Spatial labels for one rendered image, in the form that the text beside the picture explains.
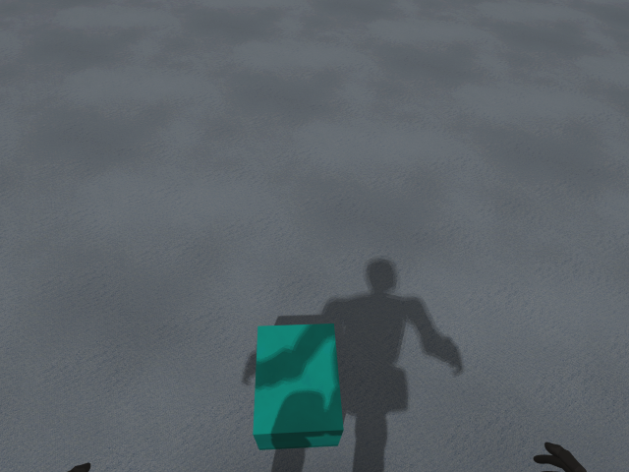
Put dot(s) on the carton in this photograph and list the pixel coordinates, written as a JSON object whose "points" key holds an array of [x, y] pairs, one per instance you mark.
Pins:
{"points": [[297, 394]]}

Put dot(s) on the robot right hand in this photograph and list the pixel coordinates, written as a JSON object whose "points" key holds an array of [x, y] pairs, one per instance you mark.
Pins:
{"points": [[560, 457]]}

